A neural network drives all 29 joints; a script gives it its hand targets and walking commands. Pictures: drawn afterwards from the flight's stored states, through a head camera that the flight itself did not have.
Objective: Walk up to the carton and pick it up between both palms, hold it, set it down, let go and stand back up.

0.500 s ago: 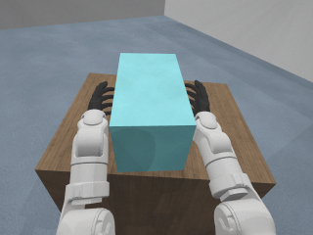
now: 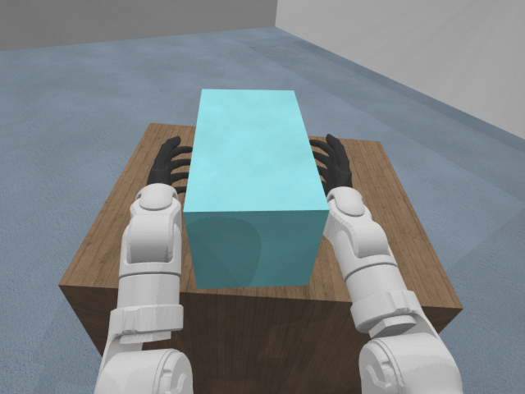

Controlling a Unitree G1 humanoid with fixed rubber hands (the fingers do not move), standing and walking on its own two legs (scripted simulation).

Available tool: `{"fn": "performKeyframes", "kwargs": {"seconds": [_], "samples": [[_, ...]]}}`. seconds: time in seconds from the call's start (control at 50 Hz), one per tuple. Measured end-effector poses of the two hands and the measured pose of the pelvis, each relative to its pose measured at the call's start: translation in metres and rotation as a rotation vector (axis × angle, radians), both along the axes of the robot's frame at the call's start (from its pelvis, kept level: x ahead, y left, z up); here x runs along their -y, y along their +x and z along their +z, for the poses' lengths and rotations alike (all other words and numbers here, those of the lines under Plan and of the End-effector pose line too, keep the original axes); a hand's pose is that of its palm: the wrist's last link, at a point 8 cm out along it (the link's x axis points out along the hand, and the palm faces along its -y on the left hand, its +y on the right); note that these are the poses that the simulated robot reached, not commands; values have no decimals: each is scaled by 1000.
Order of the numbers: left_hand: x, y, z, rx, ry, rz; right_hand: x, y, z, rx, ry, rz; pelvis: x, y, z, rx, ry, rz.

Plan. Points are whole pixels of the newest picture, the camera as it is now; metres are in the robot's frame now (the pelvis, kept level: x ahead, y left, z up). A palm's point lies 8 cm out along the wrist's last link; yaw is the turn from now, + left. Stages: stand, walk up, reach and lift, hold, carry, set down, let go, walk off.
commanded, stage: hold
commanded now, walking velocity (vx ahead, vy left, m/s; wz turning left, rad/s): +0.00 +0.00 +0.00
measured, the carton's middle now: (250, 179) +0.42 +0.02 +0.15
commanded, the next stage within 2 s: set down in 0.24 s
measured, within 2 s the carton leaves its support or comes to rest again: neither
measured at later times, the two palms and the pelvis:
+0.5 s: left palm (161, 182) +0.36 +0.15 +0.18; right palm (338, 182) +0.38 -0.11 +0.18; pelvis +0.00 +0.00 +0.00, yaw +0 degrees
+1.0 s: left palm (186, 189) +0.40 +0.12 +0.14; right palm (341, 183) +0.42 -0.13 +0.15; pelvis +0.03 -0.01 +0.00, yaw +0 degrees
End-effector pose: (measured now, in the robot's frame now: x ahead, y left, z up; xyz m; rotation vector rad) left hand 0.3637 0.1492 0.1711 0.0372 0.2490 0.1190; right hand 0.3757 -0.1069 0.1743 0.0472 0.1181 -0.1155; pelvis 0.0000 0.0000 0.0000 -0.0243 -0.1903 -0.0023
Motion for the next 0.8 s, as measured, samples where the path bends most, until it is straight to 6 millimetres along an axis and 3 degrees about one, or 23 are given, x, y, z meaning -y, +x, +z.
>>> {"fn": "performKeyframes", "kwargs": {"seconds": [0.38,0.58,0.64,0.8], "samples": [[0,0,1,3,2,1,0,0,1,4,2,1,0,0,0,0,0,0],[3,1,15,101,37,-1,3,1,8,101,-31,4,0,0,0,-1,0,0],[9,5,6,80,66,-14,9,3,-2,84,-56,5,1,1,0,-4,1,0],[22,18,-39,-18,89,-31,21,20,-32,41,-45,16,6,12,2,-29,9,0]]}}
